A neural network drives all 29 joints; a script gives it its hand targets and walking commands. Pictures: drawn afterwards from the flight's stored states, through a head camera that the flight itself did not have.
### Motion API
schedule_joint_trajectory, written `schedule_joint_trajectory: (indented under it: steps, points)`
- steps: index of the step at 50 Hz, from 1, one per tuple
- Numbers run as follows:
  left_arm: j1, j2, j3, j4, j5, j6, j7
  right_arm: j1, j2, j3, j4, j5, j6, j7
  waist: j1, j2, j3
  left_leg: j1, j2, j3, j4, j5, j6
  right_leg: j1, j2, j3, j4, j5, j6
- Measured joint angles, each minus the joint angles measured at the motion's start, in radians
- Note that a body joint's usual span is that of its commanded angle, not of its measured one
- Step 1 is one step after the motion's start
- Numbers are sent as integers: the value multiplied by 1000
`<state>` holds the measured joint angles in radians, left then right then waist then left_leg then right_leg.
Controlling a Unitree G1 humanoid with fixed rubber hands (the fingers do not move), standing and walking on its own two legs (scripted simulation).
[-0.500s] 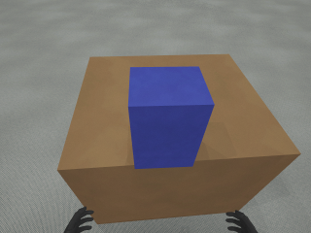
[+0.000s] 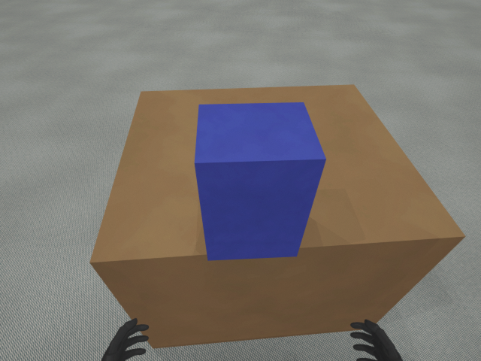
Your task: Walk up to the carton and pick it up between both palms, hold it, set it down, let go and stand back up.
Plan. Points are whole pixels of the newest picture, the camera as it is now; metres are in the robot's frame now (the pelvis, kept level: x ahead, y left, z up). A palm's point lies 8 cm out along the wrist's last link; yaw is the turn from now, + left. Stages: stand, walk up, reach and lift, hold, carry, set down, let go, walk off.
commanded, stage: stand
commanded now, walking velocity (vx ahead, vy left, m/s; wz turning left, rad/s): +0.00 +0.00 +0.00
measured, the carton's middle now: (252, 187) +0.45 -0.01 +0.04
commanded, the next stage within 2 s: none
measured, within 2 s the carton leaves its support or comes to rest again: neither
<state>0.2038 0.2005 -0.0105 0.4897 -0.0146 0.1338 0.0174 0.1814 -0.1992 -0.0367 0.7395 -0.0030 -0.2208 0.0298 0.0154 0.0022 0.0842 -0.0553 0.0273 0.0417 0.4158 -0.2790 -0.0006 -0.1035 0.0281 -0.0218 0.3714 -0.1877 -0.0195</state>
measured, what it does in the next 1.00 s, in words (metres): shifts its weight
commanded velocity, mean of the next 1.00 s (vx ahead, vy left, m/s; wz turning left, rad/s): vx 0.00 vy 0.00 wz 0.00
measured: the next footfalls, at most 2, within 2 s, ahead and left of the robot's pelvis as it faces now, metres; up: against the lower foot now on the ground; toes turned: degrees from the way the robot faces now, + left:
none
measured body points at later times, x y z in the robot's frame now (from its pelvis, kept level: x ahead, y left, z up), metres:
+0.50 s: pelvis +0.00 +0.02 +0.00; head -0.01 +0.03 +0.45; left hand +0.04 +0.26 -0.15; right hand +0.02 -0.22 -0.14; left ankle -0.03 +0.11 -0.74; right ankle +0.01 -0.11 -0.74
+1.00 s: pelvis -0.01 +0.05 +0.00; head -0.02 +0.06 +0.45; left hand -0.05 +0.25 -0.17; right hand -0.04 -0.16 -0.16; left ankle -0.03 +0.11 -0.74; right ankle +0.01 -0.11 -0.74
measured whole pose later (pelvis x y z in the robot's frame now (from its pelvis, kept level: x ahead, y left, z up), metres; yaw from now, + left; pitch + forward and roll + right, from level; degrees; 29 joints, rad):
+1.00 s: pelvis -0.01 +0.05 +0.00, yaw +1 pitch -1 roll -1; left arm 0.35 0.13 -0.01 1.15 0.01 0.00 0.03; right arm 0.40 -0.13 0.01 1.06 -0.02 -0.02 -0.02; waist 0.00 0.00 -0.01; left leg -0.15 -0.06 0.05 0.43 -0.26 0.08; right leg -0.19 -0.06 -0.01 0.39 -0.17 0.06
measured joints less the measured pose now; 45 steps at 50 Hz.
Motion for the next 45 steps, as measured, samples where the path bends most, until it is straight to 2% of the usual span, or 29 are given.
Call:
schedule_joint_trajectory:
  steps: [4, 8, 23, 45]
  points:
    - [17, 7, 9, 69, 53, -89, -21, 14, -14, 0, -11, -26, 153, -16, -3, 10, -37, -85, 3, -12, 62, -19, 5, -71, 1, -12, 39, -10, 3]
    - [54, 19, 22, 144, 55, -131, -28, 55, -15, -1, 23, -25, 217, -16, -3, 10, -68, -143, 1, -17, 102, -34, 8, -124, -2, -17, 73, -22, 4]
    - [133, -10, 22, 360, 39, -145, -10, 202, -3, 9, 134, -30, 213, -34, -13, 9, -119, -165, -29, -15, 96, -31, 39, -145, -32, -14, 72, -24, 30]
    - [149, -63, 1, 614, 26, -135, 10, 221, 68, 47, 300, -17, 197, -54, -13, -2, -87, -103, -77, -2, 28, 12, 76, -92, -77, 1, 27, 8, 68]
